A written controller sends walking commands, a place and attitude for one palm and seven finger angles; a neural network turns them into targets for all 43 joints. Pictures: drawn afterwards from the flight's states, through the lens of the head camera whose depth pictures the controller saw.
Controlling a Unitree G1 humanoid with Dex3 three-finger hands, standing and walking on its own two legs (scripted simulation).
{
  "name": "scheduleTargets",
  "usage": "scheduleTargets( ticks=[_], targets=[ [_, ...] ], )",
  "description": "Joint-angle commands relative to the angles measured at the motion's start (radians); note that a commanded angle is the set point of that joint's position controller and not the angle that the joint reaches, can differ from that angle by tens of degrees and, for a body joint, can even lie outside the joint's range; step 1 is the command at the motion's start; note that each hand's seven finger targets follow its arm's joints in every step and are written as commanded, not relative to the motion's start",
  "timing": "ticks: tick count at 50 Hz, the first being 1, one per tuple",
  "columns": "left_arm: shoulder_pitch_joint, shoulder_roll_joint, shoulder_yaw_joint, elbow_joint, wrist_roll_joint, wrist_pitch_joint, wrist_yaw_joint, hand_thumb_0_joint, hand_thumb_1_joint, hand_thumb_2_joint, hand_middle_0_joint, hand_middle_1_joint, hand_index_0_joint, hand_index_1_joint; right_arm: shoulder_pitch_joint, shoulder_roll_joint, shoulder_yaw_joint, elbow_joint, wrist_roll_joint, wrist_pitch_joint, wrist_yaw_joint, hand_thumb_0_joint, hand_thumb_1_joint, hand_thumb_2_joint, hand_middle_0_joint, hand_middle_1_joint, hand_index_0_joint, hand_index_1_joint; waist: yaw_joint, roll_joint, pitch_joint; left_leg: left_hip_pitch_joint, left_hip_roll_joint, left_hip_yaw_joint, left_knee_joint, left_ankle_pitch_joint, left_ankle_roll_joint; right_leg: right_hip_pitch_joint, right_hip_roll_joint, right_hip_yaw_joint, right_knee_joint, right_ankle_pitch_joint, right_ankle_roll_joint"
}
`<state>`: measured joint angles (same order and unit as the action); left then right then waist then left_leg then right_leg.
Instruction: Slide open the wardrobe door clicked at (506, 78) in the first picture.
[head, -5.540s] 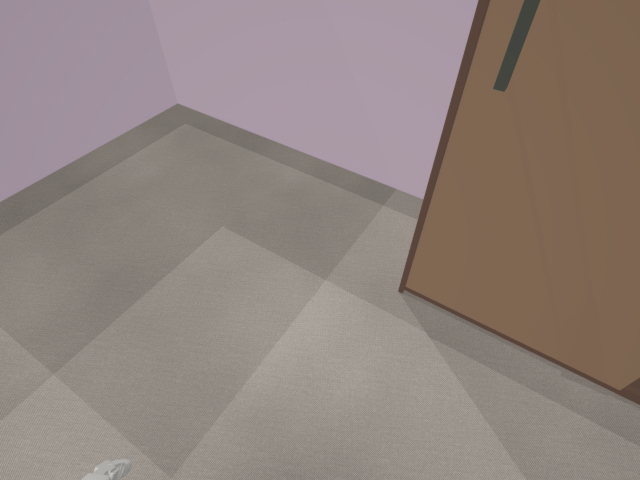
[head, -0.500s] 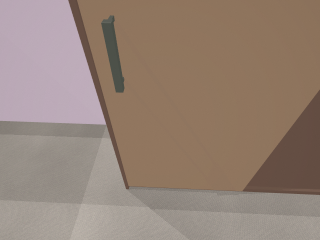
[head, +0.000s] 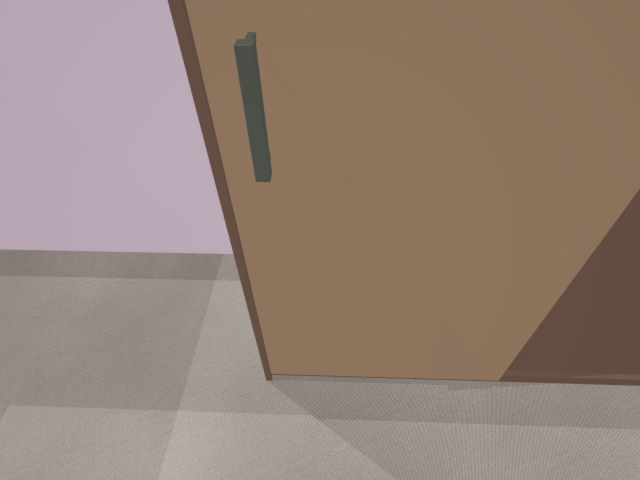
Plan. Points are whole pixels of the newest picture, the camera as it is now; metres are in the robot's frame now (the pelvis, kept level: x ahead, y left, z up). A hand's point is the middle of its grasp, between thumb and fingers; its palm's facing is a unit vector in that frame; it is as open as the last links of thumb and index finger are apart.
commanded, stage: look again from close up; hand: left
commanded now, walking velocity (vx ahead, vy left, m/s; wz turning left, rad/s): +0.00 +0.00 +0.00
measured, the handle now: (257, 112) +0.56 +0.12 +0.20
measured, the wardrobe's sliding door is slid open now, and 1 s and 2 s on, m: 0.00 0.00 0.00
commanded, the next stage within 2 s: shuffle to correct the standing spot in 1.14 s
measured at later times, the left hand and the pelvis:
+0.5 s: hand out of the picture +0.01 +0.16 -0.17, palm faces +0.02 -0.98 -0.19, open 7.4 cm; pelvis +0.01 +0.00 +0.00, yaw +0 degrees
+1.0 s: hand out of the picture +0.03 +0.16 -0.17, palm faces +0.02 -0.97 -0.22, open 7.4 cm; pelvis +0.02 -0.02 +0.00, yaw +0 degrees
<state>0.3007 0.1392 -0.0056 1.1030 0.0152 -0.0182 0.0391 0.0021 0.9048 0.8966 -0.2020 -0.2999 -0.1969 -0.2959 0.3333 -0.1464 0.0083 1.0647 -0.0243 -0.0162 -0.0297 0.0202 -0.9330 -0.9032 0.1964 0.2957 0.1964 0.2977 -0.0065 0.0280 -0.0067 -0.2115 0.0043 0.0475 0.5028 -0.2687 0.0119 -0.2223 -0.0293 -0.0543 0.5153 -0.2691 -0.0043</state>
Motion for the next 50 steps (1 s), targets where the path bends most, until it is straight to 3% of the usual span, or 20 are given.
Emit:
scheduleTargets(
  ticks=[1,5,8,15,32,39,50],
  targets=[
    [0.062,0.084,0.015,-0.04,0.003,0.0,-0.005,0.0,0.9,0.9,-0.2,-0.3,-0.2,-0.3,0.034,-0.106,-0.016,-0.047,0.004,-0.019,0.001,0.0,-0.9,-0.9,0.2,0.3,0.2,0.3,0.019,-0.008,0.149,-0.167,0.106,-0.16,-0.23,-0.146,0.036,-0.006,-0.043,0.069,-0.08,-0.039,-0.035],
    [0.055,0.098,0.017,-0.05,0.002,-0.002,-0.006,0.0,0.9,0.9,-0.2,-0.3,-0.2,-0.3,0.037,-0.11,-0.016,-0.041,0.005,-0.023,0.002,0.0,-0.9,-0.9,0.2,0.3,0.2,0.3,0.021,-0.028,0.1,-0.135,0.102,-0.149,-0.218,-0.09,0.038,0.017,-0.055,0.071,-0.081,-0.006,-0.033],
    [0.047,0.107,0.018,-0.054,0.0,-0.006,-0.005,0.0,0.9,0.9,-0.2,-0.3,-0.2,-0.3,0.042,-0.104,-0.014,-0.03,0.007,-0.027,0.001,0.0,-0.9,-0.9,0.2,0.3,0.2,0.3,0.018,-0.031,0.059,-0.083,0.097,-0.127,-0.183,0.025,0.038,0.029,-0.064,0.079,-0.089,0.042,-0.033],
    [0.035,0.12,0.018,-0.044,-0.001,-0.01,-0.004,0.0,0.9,0.9,-0.2,-0.3,-0.2,-0.3,0.032,-0.102,-0.012,-0.006,0.011,-0.027,-0.001,0.0,-0.9,-0.9,0.2,0.3,0.2,0.3,0.012,-0.027,0.06,-0.036,0.092,-0.096,-0.146,0.134,0.029,0.019,-0.076,0.091,-0.097,0.104,-0.034],
    [0.029,0.137,0.019,-0.025,-0.001,-0.013,-0.008,0.0,0.9,0.9,-0.2,-0.3,-0.2,-0.3,-0.03,-0.115,-0.015,0.012,0.012,-0.02,-0.003,0.0,-0.9,-0.9,0.2,0.3,0.2,0.3,0.011,-0.024,0.057,0.009,0.092,-0.076,-0.13,0.148,0.015,0.018,-0.087,0.105,-0.133,0.141,-0.037],
    [0.018,0.154,0.024,-0.03,0.0,-0.017,-0.008,0.0,0.9,0.9,-0.2,-0.3,-0.2,-0.3,-0.045,-0.13,-0.017,0.016,0.011,-0.02,-0.003,0.0,-0.9,-0.9,0.2,0.3,0.2,0.3,0.012,-0.04,0.035,0.02,0.093,-0.072,-0.12,0.19,0.01,0.049,-0.094,0.1,-0.13,0.218,-0.041],
    [-0.007,0.173,0.029,-0.04,-0.001,-0.015,-0.01,0.0,0.9,0.9,-0.2,-0.3,-0.2,-0.3,-0.059,-0.143,-0.016,0.021,0.01,-0.018,-0.002,0.0,-0.9,-0.9,0.2,0.3,0.2,0.3,0.014,-0.044,0.048,0.016,0.097,-0.074,-0.134,0.179,0.006,0.049,-0.093,0.102,-0.142,0.197,-0.043]
  ],
)
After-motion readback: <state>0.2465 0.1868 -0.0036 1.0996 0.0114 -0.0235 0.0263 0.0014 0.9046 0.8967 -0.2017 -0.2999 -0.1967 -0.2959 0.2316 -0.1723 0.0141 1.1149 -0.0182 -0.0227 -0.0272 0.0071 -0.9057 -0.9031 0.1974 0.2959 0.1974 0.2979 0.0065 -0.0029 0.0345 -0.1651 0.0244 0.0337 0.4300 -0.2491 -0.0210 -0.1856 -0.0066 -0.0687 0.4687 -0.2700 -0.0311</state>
